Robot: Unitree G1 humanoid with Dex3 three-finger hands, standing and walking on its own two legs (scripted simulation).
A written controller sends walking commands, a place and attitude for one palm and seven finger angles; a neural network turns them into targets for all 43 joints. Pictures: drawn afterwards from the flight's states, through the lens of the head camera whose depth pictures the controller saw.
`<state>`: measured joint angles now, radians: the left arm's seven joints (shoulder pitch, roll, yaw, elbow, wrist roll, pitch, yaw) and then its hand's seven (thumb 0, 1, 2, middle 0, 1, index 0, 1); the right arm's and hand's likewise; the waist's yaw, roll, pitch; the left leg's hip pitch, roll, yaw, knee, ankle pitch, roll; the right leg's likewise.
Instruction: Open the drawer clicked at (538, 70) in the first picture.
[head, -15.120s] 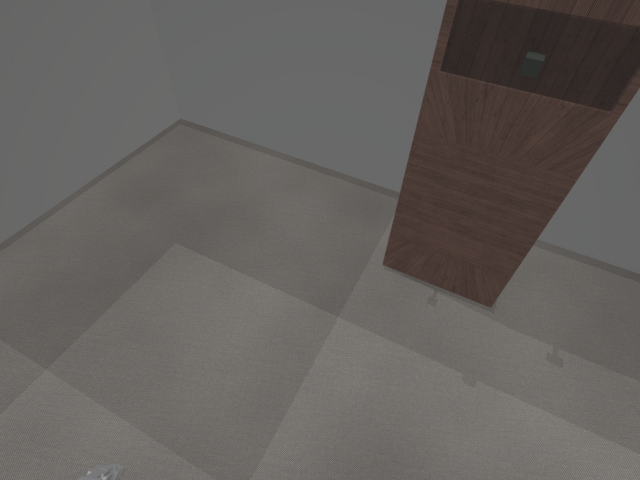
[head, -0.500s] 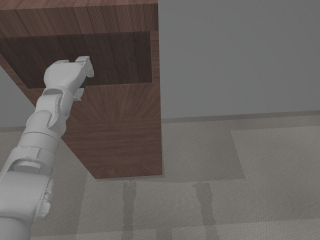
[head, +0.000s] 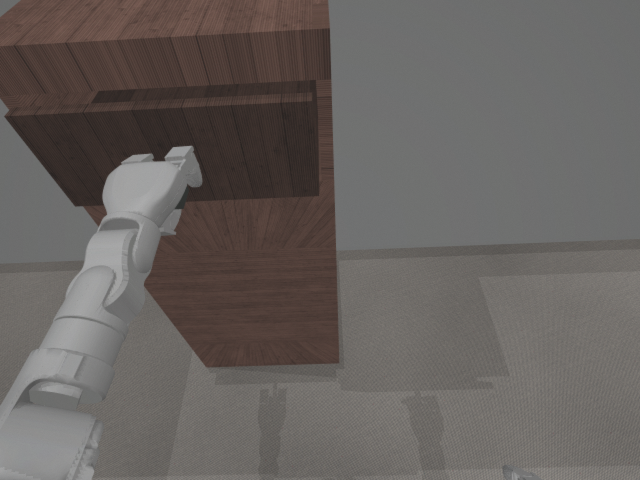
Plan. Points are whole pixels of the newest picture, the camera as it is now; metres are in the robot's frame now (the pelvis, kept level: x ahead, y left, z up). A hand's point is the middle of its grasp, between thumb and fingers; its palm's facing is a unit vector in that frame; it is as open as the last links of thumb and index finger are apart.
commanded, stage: pull the drawer open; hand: left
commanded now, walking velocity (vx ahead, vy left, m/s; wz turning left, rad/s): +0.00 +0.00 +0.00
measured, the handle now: (171, 180) +0.46 +0.22 +0.13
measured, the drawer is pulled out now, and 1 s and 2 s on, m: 0.04 0.15 0.27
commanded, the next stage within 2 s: none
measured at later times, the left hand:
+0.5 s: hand (154, 254) +0.35 +0.22 +0.11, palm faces +0.04 -0.07 -1.00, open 7.0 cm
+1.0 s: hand (143, 292) +0.30 +0.22 +0.11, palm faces +0.05 -0.09 -0.99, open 6.9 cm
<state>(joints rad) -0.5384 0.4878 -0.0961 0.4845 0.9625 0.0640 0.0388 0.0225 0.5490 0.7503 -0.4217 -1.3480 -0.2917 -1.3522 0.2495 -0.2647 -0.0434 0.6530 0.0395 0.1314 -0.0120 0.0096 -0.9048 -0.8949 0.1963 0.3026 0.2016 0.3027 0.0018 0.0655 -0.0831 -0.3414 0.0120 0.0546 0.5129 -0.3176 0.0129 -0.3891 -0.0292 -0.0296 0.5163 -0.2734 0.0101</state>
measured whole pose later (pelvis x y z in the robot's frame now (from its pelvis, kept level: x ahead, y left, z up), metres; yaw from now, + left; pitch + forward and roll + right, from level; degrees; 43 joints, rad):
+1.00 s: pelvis -0.01 -0.01 +0.01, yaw +0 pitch +2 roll +0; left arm -0.11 0.47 -0.08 0.04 0.92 0.07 0.03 0.06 0.56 0.76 -0.42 -1.35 -0.32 -1.35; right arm 0.10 -0.25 0.00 0.64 0.02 0.09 -0.03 0.01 -0.90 -0.90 0.20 0.30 0.20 0.30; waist 0.07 0.08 -0.03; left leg -0.20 0.01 0.05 0.43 -0.27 0.00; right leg -0.26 -0.03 -0.04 0.47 -0.25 0.00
